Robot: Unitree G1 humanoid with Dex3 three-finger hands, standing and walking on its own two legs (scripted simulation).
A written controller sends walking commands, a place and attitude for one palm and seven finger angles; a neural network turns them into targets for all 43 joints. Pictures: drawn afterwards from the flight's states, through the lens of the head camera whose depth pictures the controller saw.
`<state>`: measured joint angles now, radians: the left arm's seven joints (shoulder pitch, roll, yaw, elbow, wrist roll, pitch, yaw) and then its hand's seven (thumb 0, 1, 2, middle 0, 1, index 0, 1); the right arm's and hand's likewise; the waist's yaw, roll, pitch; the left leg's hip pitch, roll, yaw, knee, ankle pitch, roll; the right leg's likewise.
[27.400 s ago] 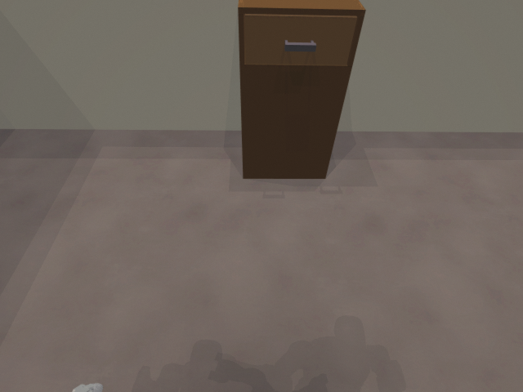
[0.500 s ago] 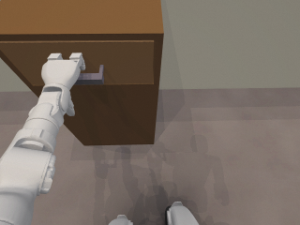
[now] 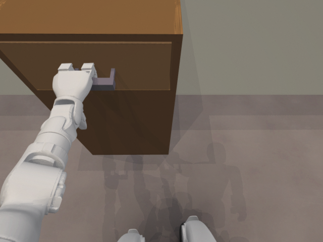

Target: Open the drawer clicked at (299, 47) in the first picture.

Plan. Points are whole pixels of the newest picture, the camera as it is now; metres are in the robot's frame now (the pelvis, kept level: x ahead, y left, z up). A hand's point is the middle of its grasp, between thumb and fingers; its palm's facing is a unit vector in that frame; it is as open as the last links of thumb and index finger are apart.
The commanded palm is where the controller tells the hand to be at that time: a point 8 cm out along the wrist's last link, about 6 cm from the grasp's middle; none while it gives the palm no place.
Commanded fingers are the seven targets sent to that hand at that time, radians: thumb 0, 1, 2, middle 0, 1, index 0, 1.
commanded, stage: lower the fingers behind the handle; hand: left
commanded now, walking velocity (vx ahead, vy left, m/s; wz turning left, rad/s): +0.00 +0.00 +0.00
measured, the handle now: (93, 78) +0.53 +0.17 +0.03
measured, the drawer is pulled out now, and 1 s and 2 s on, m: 0.00 0.01 0.11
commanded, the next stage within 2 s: close the thumb around the handle in 0.16 s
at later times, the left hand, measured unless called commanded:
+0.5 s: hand (80, 99) +0.48 +0.21 +0.01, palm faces -0.06 +0.01 -1.00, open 12.2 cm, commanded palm +0.47 +0.18 +0.07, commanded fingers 0.00 0.23 0.61 -0.35 -1.28 -0.35 -1.28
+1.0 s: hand (80, 100) +0.48 +0.21 +0.01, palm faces -0.06 -0.01 -1.00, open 5.7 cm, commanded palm +0.46 +0.19 +0.07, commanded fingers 0.00 0.90 0.90 -0.40 -1.35 -0.40 -1.35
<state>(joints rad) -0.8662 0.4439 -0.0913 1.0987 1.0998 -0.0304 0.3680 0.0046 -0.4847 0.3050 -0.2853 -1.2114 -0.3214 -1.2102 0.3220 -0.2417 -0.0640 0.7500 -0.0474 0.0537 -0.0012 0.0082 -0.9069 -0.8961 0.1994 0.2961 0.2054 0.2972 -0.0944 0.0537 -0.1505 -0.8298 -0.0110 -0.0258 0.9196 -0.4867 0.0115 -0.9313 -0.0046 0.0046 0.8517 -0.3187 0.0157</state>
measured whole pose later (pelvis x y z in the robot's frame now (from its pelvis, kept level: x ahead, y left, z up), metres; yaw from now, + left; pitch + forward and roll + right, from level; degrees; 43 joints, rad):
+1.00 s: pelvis +0.01 +0.00 +0.00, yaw +0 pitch +22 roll -1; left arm -0.79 0.43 -0.08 1.04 1.10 -0.06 0.38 0.00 0.71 0.84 -0.31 -1.28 -0.39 -1.34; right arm 0.30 -0.24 -0.07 0.75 -0.05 0.07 0.00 0.01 -0.91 -0.90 0.20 0.30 0.20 0.30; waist -0.08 0.05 -0.15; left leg -0.79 -0.01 -0.03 0.90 -0.49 0.01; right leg -0.89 0.00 0.00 0.84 -0.32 0.01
